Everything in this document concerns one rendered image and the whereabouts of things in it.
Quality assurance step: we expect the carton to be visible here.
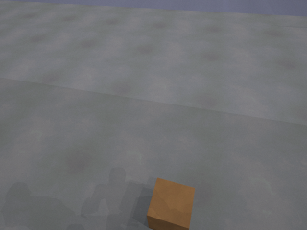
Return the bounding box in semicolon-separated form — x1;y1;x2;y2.
146;178;195;230

